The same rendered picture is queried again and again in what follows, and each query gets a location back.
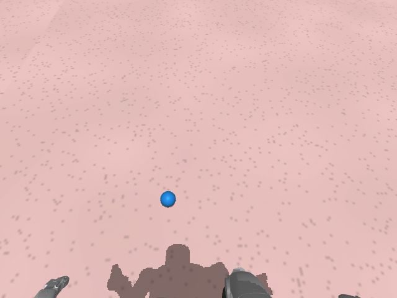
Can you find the left robot hand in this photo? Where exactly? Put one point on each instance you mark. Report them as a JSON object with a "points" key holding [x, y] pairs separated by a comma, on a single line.
{"points": [[53, 287]]}

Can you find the ball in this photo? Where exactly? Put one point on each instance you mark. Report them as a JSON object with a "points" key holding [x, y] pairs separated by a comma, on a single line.
{"points": [[168, 198]]}

